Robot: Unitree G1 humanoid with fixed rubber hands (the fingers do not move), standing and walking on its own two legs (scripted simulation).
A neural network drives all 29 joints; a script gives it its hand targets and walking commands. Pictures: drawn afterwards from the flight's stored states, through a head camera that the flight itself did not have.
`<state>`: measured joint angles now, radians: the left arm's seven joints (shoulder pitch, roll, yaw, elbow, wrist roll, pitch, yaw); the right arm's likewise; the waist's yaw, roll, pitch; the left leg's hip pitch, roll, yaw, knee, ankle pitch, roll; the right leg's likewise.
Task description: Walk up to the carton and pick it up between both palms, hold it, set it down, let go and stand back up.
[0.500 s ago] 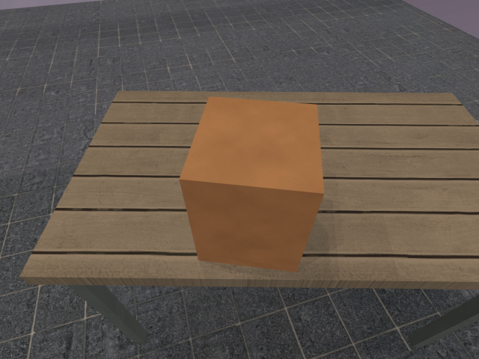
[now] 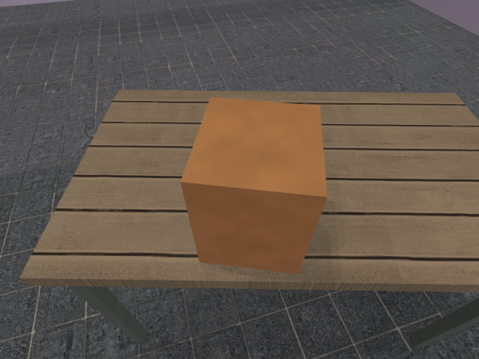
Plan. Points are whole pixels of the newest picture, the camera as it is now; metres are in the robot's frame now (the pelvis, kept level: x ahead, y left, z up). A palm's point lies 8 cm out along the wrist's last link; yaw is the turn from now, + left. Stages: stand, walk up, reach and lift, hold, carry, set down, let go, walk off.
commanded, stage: stand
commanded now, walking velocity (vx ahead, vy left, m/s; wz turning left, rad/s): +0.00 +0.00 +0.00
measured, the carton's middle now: (255, 188) +0.40 -0.02 +0.05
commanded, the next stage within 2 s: none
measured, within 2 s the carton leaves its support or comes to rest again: neither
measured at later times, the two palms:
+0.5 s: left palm out of the picture -0.02 +0.22 -0.14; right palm out of the picture +0.00 -0.23 -0.14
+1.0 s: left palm out of the picture -0.01 +0.22 -0.14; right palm out of the picture +0.00 -0.23 -0.14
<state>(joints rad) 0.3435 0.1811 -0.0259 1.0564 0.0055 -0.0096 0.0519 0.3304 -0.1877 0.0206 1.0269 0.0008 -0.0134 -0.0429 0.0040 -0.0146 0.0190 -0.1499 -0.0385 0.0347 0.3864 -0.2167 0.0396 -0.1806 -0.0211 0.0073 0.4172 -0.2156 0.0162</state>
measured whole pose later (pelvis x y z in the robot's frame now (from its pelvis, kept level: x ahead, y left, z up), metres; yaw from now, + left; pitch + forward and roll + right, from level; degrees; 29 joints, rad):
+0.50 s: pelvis +0.00 +0.00 +0.00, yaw +0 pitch -1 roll +0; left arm 0.34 0.17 -0.02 1.08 0.00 -0.01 0.06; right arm 0.33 -0.18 0.02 1.05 0.00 -0.01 -0.05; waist 0.00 -0.01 0.02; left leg -0.14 -0.04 0.03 0.38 -0.22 0.04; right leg -0.17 -0.02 0.00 0.41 -0.22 0.01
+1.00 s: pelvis +0.01 -0.01 +0.00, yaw +0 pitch -1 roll +0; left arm 0.33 0.17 -0.03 1.09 0.00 -0.01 0.06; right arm 0.32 -0.17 0.02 1.07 0.00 -0.02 -0.05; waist 0.00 -0.01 0.03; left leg -0.14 -0.03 0.03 0.38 -0.22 0.03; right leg -0.16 -0.02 0.00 0.41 -0.22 0.01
